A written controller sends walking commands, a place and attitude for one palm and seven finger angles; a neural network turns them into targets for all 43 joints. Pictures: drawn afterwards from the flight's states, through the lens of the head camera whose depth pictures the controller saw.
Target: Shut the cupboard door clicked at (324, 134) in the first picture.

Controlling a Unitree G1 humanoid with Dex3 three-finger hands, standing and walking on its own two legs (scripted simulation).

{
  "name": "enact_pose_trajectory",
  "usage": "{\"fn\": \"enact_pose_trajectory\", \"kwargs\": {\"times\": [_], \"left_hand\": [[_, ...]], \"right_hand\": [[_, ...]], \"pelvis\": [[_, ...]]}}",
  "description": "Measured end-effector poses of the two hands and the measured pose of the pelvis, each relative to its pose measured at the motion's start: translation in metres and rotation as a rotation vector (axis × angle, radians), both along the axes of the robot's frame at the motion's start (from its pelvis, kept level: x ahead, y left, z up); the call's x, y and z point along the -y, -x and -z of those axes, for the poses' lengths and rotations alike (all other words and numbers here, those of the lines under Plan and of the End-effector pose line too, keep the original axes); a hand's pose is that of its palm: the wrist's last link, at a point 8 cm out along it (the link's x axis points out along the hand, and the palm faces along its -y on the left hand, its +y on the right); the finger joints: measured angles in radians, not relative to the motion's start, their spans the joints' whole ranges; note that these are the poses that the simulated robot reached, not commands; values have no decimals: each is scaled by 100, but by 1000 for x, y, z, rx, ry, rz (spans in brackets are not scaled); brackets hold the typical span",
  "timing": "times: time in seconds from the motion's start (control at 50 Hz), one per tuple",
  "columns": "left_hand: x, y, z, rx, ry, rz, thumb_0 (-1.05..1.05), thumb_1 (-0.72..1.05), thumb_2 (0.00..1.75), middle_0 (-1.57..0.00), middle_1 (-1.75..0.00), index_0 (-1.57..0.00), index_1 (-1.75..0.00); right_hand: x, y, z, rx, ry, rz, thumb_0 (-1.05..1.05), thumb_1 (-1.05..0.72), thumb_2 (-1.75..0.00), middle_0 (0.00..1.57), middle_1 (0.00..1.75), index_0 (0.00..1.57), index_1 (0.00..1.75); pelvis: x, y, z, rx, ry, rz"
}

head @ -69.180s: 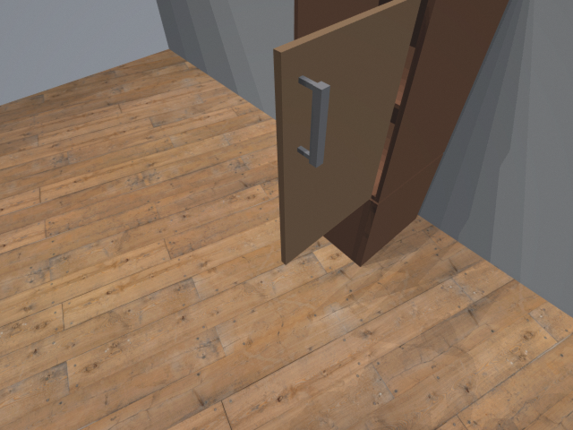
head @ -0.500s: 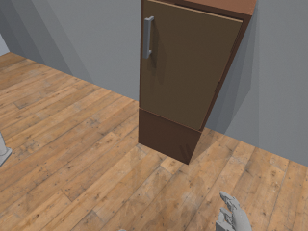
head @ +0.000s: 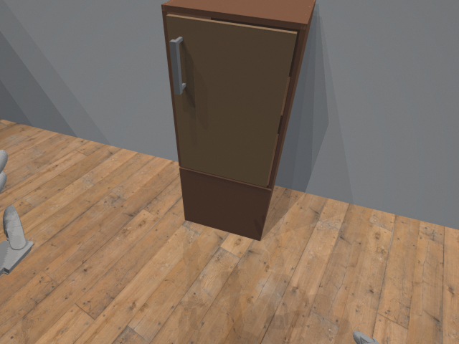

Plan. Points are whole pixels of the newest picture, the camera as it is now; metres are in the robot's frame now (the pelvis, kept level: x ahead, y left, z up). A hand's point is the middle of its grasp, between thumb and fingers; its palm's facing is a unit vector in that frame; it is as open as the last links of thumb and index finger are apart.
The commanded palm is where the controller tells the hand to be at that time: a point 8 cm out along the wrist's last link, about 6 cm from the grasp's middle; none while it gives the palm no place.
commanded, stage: stop stepping back and stand still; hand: left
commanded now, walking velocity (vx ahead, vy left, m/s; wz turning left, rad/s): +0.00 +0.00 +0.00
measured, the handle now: (179, 66) +0.87 +0.19 +0.12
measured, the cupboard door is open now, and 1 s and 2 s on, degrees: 0 0 0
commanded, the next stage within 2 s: let the arm hang, fingers relaxed in 0.66 s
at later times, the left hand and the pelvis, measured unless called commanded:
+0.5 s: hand (22, 229) +0.22 +0.29 +0.16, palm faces +0.42 -0.80 -0.43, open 7.4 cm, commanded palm +0.17 +0.32 +0.18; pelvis +0.02 +0.02 +0.00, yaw +0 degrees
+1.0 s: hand out of the picture +0.13 +0.23 -0.13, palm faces -0.06 -0.96 -0.28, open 7.4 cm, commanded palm none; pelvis +0.00 +0.03 +0.00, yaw +0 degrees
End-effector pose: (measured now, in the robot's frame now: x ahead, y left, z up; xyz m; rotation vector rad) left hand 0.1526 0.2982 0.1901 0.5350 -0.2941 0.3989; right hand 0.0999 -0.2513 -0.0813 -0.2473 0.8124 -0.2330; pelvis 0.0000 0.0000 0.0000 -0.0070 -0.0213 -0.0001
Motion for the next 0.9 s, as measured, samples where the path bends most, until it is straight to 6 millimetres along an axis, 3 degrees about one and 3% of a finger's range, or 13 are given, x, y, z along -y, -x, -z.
{"fn": "enact_pose_trajectory", "kwargs": {"times": [0.1,0.24,0.4,0.56,0.76,0.78,0.82,0.86,0.9], "left_hand": [[-8,1,6,22,31,-25,1,88,90,-22,-30,-21,-30],[-29,-11,7,12,33,-48,1,88,90,-22,-30,-21,-30],[-26,-25,4,-28,17,-17,2,89,90,-21,-30,-21,-30],[-27,-31,11,-70,44,-20,2,88,90,-22,-30,-21,-30],[-29,-34,9,-60,41,-18,2,88,90,-22,-30,-21,-30],[-29,-37,16,-85,33,-6,1,89,90,-21,-30,-21,-30],[-32,-48,56,-262,66,7,1,89,90,-21,-30,-20,-30],[-33,-51,114,-514,140,-4,0,89,90,-21,-30,-20,-30],[-26,-40,175,-771,220,-20,0,90,90,-20,-30,-20,-30]], "right_hand": [[-6,-7,3,-13,8,-15,2,-90,-90,20,30,21,30],[-34,-41,-6,66,-14,-44,2,-90,-90,20,30,21,30],[-62,-75,-17,136,-73,-108,1,-90,-90,20,30,21,30],[-55,-84,-17,111,-54,-95,1,-90,-90,20,30,21,30],[-40,-74,-16,86,-27,-52,1,-90,-90,20,30,21,30],[-39,-73,-14,88,-37,-66,1,-90,-90,20,30,21,30],[-35,-71,-1,50,-49,-114,1,-90,-90,20,30,21,30],[-29,-67,13,-4,-52,-130,1,-90,-90,20,30,21,30],[-23,-57,24,-53,-53,-119,1,-90,-90,20,30,21,30]], "pelvis": [[-6,-6,1,0,9,-11],[-19,-10,0,2,1,0],[-22,-18,-4,-31,6,5],[-24,-27,-4,-32,7,5],[-25,-27,-5,-33,10,4],[-26,-26,-4,-37,12,-2],[-30,-21,-1,-41,11,-10],[-33,-15,2,-40,7,-13],[-34,-11,4,-34,1,-12]]}}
